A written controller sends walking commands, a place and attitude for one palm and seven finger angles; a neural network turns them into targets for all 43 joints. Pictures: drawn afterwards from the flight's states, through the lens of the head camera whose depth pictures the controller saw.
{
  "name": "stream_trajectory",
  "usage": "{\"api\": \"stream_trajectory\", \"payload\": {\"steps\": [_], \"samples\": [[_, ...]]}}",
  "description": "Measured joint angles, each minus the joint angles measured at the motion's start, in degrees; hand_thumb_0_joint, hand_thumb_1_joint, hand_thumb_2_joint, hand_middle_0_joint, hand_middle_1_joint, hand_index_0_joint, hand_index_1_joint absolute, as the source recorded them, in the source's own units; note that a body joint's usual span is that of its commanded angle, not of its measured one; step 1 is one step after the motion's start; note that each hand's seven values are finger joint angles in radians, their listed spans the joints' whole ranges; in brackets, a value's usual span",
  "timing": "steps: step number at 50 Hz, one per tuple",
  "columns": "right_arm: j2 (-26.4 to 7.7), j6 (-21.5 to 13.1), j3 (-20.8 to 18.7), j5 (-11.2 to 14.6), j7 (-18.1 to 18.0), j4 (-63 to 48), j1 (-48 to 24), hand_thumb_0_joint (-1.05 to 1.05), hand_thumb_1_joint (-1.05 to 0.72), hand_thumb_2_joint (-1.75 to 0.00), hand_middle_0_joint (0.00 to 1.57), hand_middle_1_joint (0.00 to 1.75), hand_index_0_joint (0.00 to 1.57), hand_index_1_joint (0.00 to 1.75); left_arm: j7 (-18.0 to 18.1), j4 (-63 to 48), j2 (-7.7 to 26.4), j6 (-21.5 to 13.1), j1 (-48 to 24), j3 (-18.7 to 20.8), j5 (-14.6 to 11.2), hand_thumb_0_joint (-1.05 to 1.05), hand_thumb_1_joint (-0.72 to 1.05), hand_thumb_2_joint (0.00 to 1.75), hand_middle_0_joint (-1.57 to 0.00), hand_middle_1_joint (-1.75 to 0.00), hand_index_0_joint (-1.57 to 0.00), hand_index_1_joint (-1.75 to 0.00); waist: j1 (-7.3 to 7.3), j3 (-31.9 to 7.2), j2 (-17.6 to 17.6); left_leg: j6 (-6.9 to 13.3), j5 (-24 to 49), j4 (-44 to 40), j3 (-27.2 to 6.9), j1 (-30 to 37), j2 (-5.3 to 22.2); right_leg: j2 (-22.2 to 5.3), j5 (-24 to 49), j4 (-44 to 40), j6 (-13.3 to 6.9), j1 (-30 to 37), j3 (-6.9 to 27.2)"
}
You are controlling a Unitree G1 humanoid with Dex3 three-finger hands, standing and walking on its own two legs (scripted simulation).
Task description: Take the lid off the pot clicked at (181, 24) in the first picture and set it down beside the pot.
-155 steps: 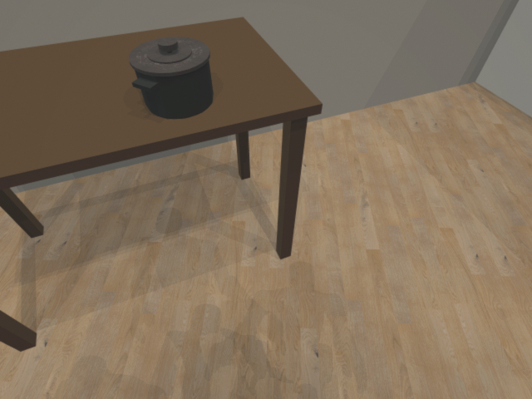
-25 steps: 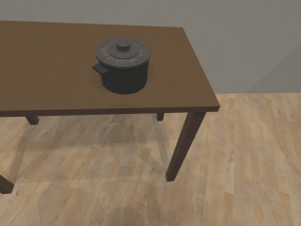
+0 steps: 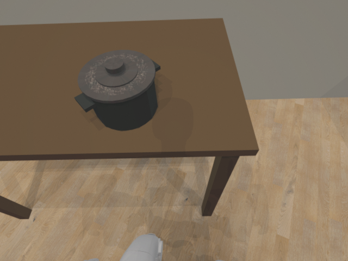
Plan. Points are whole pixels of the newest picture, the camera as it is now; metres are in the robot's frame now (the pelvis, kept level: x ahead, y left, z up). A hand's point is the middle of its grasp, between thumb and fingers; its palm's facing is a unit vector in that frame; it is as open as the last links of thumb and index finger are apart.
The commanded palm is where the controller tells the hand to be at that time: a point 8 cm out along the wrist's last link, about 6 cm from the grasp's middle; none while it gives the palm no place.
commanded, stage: come to a stop and stand still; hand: left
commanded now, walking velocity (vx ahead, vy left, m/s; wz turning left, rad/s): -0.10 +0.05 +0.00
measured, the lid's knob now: (114, 65) +0.50 +0.18 +0.16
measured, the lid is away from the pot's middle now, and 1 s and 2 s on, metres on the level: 0.00 0.00 0.00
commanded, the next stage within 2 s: look again from close up in 0.72 s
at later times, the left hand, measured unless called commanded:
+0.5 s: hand out of the picture -0.01 +0.28 -0.17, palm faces +0.01 -0.97 -0.25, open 7.3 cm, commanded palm none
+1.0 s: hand out of the picture +0.00 +0.25 -0.18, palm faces -0.05 -0.98 -0.21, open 7.3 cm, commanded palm none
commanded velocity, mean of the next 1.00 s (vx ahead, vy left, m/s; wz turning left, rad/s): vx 0.00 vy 0.00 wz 0.00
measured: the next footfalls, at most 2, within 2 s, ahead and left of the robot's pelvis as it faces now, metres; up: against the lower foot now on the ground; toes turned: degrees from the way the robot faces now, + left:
left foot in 0.22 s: +0.07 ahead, +0.17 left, +0.00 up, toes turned +1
right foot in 0.54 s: -0.04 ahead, -0.03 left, +0.00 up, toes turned -3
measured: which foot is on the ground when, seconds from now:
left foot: up 0.00-0.20, down 0.22-1.00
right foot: down 0.00-0.22, up 0.24-0.52, down 0.54-1.00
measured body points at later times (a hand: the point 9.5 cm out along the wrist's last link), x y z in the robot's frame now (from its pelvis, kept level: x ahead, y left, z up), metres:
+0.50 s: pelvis -0.02 +0.07 +0.00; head +0.01 +0.08 +0.45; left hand -0.01 +0.33 -0.15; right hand +0.06 -0.15 -0.15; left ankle +0.03 +0.17 -0.74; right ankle -0.07 -0.03 -0.71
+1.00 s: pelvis -0.02 +0.07 -0.01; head +0.00 +0.07 +0.44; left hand +0.00 +0.30 -0.16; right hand -0.05 -0.15 -0.17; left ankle +0.03 +0.17 -0.74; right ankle -0.08 -0.03 -0.74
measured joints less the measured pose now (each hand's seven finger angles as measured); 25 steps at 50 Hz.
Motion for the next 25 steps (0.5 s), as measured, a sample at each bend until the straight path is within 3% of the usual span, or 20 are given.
{"api": "stream_trajectory", "payload": {"steps": [5,8,10,11,14,18,21,25], "samples": [[-0.35,0.02,-0.01,0.06,0.90,-4.57,-5.66,0.00,-0.91,-0.90,0.19,0.30,0.19,0.30,0.06,-0.76,2.42,1.14,2.00,0.36,0.54,0.00,0.92,0.89,-0.20,-0.30,-0.21,-0.30,1.27,-0.21,-1.54,0.05,2.43,-6.20,-1.00,0.61,0.50,-1.09,0.30,0.09,1.16,0.25,1.00],[0.30,-1.14,0.56,0.48,1.20,-6.24,-6.69,0.00,-0.91,-0.90,0.19,0.30,0.19,0.30,-0.55,-1.31,4.29,2.00,3.02,0.74,0.78,0.00,0.91,0.89,-0.20,-0.30,-0.20,-0.30,1.94,-0.79,-3.06,0.60,3.84,-17.52,-0.60,5.81,1.26,-1.97,-0.10,1.47,2.31,-0.44,1.70],[0.52,-2.27,1.20,0.55,1.38,-7.04,-5.91,0.00,-0.91,-0.90,0.19,0.30,0.20,0.30,-0.96,-1.57,5.28,2.59,3.85,0.94,0.55,0.00,0.91,0.89,-0.20,-0.30,-0.20,-0.30,2.02,-1.75,-3.45,0.94,9.53,-28.74,0.18,11.47,1.95,-2.26,-1.14,3.80,3.40,-1.47,1.92],[0.35,-2.88,1.40,0.42,1.46,-7.44,-5.10,0.00,-0.91,-0.90,0.20,0.30,0.20,0.30,-1.12,-1.75,5.54,2.98,4.21,0.98,0.33,0.00,0.91,0.89,-0.20,-0.30,-0.20,-0.30,1.84,-2.54,-2.81,2.08,11.09,-32.29,-0.17,13.07,2.57,-1.73,-3.59,6.34,3.38,-2.68,1.85],[2.27,-2.64,2.51,-0.20,1.13,-7.20,-3.41,0.00,-0.91,-0.90,0.20,0.30,0.20,0.30,-0.92,-1.36,7.01,4.17,3.14,1.57,-0.08,0.00,0.91,0.89,-0.20,-0.30,-0.20,-0.30,2.20,-1.94,-4.79,4.58,10.37,-30.50,0.39,12.17,1.58,1.14,-14.98,19.84,2.28,-7.21,6.94],[4.53,-1.94,3.90,-0.31,0.49,-5.71,-0.29,0.00,-0.91,-0.90,0.20,0.30,0.20,0.30,-1.40,-0.46,7.00,3.95,3.66,1.59,-0.13,0.00,0.91,0.89,-0.20,-0.30,-0.20,-0.30,1.89,-2.87,-5.17,5.46,13.75,-36.01,0.86,13.67,0.69,4.35,-12.33,31.13,1.82,-9.62,8.28],[5.60,-2.06,4.39,-0.05,0.23,-4.14,1.93,0.00,-0.90,-0.90,0.20,0.30,0.20,0.30,-1.57,0.40,5.93,3.75,5.18,0.90,-0.26,0.00,0.91,0.89,-0.20,-0.30,-0.20,-0.30,1.38,-4.02,-4.60,6.12,16.11,-40.13,1.55,14.64,-0.17,4.73,-12.29,27.42,1.83,-6.65,7.26],[6.26,-2.67,4.24,0.17,-0.17,-1.84,4.30,0.00,-0.91,-0.90,0.20,0.30,0.20,0.30,-1.52,2.08,3.84,3.42,6.85,-0.32,-0.48,0.00,0.91,0.89,-0.20,-0.30,-0.20,-0.30,0.25,-4.91,-3.40,6.50,17.98,-43.19,2.63,15.05,-1.07,4.47,-12.88,12.53,1.26,0.84,6.06]]}}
